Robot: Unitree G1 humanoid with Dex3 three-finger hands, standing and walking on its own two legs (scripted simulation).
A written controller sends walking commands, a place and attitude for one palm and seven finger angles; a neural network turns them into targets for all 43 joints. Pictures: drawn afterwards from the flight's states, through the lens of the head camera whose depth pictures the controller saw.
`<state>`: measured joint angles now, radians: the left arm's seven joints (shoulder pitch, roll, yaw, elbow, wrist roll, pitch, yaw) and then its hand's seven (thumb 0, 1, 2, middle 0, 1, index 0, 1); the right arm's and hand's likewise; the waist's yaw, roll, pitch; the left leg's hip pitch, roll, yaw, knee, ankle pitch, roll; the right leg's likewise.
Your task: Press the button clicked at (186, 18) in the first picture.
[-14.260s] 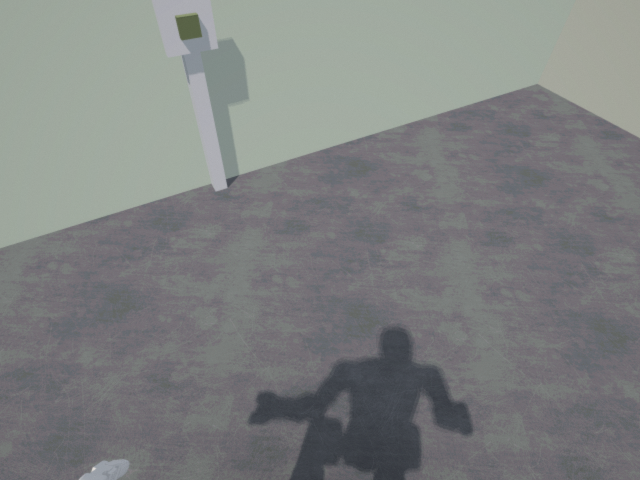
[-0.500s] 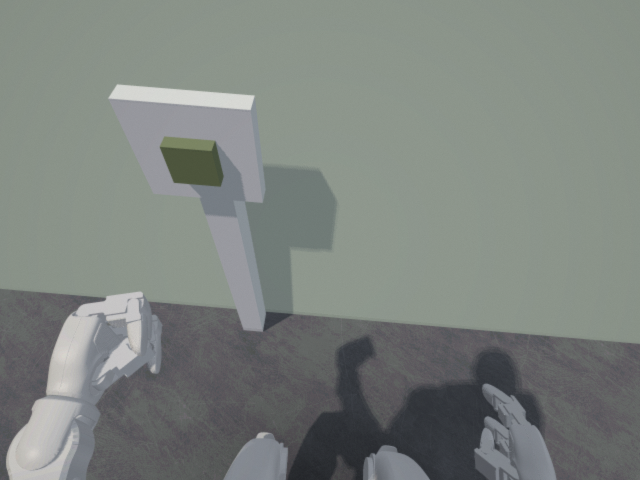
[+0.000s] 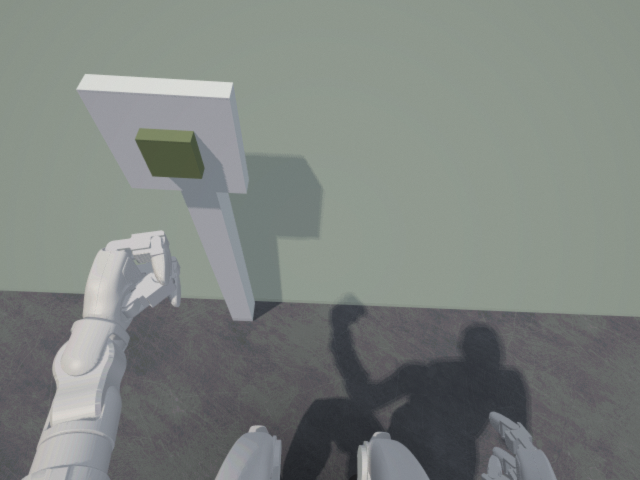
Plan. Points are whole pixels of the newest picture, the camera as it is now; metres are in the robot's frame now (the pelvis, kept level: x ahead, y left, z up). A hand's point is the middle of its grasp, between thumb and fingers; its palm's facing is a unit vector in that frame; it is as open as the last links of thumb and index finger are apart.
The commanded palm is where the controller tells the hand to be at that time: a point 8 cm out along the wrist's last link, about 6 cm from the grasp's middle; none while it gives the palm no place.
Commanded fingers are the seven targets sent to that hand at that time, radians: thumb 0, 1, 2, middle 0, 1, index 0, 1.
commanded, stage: aim a knuckle at the button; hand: left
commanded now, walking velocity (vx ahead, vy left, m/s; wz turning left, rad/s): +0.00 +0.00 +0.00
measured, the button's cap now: (172, 152) +0.52 +0.23 +0.07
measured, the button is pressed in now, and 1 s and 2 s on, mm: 0 0 2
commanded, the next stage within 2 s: press the button with the knuckle in 1.20 s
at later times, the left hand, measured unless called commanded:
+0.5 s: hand (189, 231) +0.41 +0.19 +0.03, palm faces +0.02 -1.00 -0.03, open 3.1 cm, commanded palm +0.39 +0.23 +0.04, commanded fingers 0.00 0.90 0.90 -1.30 -1.50 -1.30 -1.50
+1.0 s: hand (186, 232) +0.41 +0.19 +0.04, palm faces +0.01 -1.00 -0.04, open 3.1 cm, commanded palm +0.38 +0.23 +0.04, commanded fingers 0.00 0.90 0.90 -1.30 -1.50 -1.30 -1.50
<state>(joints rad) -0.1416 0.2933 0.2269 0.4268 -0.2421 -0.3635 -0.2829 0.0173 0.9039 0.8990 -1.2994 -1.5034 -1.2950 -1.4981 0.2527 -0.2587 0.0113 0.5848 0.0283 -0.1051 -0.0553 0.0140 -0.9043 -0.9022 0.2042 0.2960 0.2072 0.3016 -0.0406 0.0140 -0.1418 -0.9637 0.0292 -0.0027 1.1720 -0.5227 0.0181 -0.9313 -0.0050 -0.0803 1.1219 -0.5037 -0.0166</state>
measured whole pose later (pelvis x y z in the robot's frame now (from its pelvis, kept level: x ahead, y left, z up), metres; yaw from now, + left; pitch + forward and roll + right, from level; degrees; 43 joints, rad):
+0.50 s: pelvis +0.00 +0.00 -0.01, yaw -1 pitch +21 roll -2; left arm -0.46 0.32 0.28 0.75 -0.16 -0.44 -0.20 0.02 0.90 0.90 -1.30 -1.50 -1.30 -1.50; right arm 0.27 -0.25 0.01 0.62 0.01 -0.02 -0.03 0.01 -0.90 -0.90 0.20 0.30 0.21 0.30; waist -0.07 0.01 -0.14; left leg -1.03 0.03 0.01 1.20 -0.53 0.02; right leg -1.01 0.00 -0.06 1.15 -0.50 -0.01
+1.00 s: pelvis +0.00 +0.00 +0.00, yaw -1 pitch +20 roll -2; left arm -0.45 0.33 0.28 0.78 -0.18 -0.47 -0.24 0.02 0.90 0.90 -1.30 -1.50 -1.29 -1.50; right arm 0.29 -0.25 0.00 0.62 0.02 0.03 -0.02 0.01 -0.91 -0.90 0.20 0.30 0.21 0.30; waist -0.07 0.01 -0.15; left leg -1.01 0.04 0.01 1.17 -0.51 0.01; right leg -0.98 0.00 -0.07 1.13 -0.49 -0.02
